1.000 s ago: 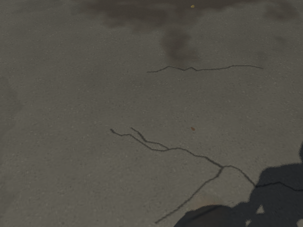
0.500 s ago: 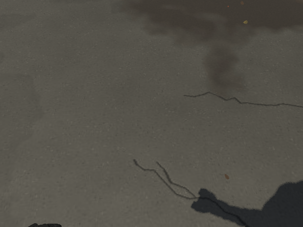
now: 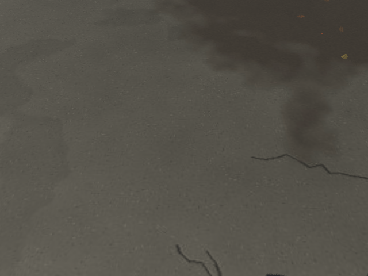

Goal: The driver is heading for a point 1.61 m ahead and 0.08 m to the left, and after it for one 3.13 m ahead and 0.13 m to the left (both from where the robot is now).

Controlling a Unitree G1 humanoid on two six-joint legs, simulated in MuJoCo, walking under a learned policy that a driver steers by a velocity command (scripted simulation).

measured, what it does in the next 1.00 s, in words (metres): steps on the spot: left foot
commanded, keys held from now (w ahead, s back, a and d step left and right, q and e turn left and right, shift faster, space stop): no key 1.00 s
